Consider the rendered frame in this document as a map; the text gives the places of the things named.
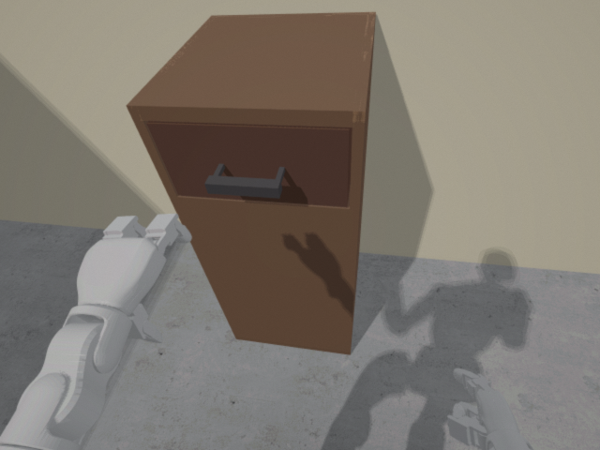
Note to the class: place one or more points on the handle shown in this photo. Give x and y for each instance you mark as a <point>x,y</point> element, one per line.
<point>244,186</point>

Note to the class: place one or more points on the right robot forearm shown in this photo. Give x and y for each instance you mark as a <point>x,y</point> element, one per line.
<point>506,440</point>

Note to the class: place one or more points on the cabinet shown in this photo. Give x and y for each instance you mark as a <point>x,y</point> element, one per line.
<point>283,273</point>

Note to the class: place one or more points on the left robot forearm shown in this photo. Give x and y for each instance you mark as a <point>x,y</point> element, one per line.
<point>66,398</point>

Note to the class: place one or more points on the robot left hand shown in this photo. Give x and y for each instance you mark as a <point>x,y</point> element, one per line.
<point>120,269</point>

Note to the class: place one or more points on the drawer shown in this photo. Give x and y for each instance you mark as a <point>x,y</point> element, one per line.
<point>317,160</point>

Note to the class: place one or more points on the robot right hand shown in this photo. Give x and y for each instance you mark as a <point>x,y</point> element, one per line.
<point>471,425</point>

